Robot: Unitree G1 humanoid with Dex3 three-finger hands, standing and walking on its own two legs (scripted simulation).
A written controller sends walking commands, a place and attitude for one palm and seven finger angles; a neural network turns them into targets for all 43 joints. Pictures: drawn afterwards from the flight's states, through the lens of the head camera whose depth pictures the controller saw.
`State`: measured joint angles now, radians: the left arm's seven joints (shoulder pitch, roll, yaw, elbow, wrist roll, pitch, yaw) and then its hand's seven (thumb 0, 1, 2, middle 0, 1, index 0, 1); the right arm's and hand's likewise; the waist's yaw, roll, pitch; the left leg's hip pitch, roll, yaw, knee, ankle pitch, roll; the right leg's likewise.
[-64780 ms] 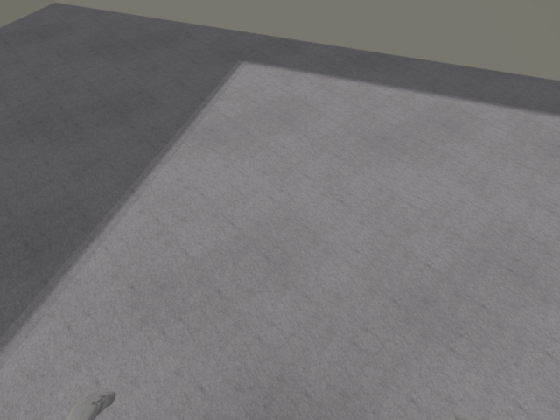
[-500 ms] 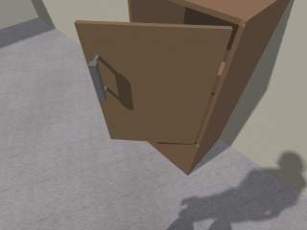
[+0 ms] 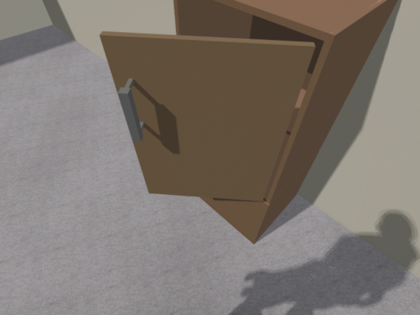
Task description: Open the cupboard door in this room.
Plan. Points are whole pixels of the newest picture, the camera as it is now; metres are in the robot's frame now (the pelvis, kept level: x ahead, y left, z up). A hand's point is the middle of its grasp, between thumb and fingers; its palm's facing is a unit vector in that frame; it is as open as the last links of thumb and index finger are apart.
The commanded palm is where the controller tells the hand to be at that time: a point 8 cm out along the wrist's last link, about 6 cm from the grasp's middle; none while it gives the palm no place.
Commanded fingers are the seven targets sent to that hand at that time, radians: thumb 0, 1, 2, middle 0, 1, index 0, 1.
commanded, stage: look again from close up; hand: left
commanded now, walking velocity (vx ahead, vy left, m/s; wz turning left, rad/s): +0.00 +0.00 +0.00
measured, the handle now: (134, 111) +0.54 +0.22 +0.07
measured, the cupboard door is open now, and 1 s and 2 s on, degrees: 40 40 40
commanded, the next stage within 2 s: raise the hand with hooked fingers in 0.46 s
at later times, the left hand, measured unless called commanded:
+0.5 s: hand out of the picture +0.02 +0.20 -0.18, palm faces +0.00 -0.98 -0.22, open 7.4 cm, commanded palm none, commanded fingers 0.00 0.90 0.90 -0.20 -0.30 -0.20 -0.30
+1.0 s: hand out of the picture +0.13 +0.21 -0.06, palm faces +0.04 -1.00 +0.02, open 8.7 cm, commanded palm +0.12 +0.27 -0.03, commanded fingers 0.00 0.36 0.67 -0.24 -0.64 -0.24 -0.64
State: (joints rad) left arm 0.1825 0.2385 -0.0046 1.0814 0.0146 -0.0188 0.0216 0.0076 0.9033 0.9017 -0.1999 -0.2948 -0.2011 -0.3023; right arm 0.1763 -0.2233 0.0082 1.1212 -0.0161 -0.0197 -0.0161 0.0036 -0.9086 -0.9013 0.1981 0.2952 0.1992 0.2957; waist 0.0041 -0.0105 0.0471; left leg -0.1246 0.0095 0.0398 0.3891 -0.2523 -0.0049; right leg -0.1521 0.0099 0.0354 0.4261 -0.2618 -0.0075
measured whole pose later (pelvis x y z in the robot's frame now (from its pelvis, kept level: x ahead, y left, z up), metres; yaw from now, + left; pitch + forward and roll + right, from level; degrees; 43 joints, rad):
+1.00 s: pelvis -0.04 +0.00 -0.07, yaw +3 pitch +10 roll +0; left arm 0.40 0.23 0.21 0.22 -0.30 -0.46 -0.43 0.01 0.58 0.77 -0.23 -0.50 -0.23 -0.51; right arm 0.16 -0.28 -0.05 0.49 0.02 -0.25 -0.02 0.01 -0.91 -0.90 0.20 0.30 0.20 0.30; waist 0.03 -0.04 -0.10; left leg -0.73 0.00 -0.02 1.04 -0.48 0.00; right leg -0.72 -0.01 -0.02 1.04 -0.49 -0.01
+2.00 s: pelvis -0.04 +0.02 -0.03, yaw +4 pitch +4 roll -2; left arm 0.02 0.42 0.39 0.24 -0.34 -0.09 -0.50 -0.01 -0.48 0.31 -0.30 -1.18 -0.30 -1.19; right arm 0.26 -0.26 0.07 0.55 0.05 -0.24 -0.10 0.01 -0.90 -0.90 0.20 0.30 0.20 0.30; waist 0.03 0.04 -0.05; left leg -0.49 -0.01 -0.03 0.80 -0.38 0.03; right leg -0.44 -0.01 -0.03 0.73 -0.36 0.02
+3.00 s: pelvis -0.04 +0.01 -0.03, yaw +4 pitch +4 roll -1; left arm -0.28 0.45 0.40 0.53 -0.31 -0.13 -0.53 -0.01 -0.51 0.30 -0.30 -1.20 -0.30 -1.20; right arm 0.27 -0.28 0.07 0.60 0.06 -0.21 -0.13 0.01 -0.90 -0.90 0.20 0.30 0.20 0.30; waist 0.01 0.03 -0.02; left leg -0.46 0.00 -0.04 0.73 -0.33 0.01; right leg -0.42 0.00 -0.04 0.68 -0.33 0.00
